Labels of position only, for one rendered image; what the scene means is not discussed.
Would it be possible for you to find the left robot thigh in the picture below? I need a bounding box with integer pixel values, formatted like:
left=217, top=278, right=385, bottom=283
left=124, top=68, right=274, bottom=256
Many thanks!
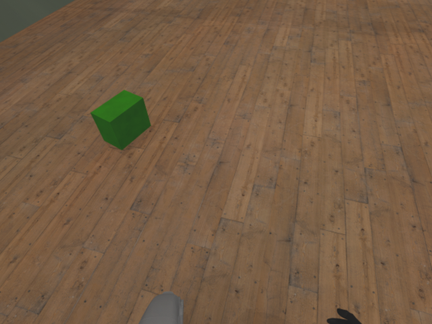
left=139, top=294, right=184, bottom=324

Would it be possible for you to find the robot right hand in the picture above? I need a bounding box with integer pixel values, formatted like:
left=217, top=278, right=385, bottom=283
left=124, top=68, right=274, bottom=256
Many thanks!
left=327, top=308, right=362, bottom=324

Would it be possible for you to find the carton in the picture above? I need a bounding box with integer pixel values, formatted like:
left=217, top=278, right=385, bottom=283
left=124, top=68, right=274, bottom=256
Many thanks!
left=91, top=90, right=151, bottom=150

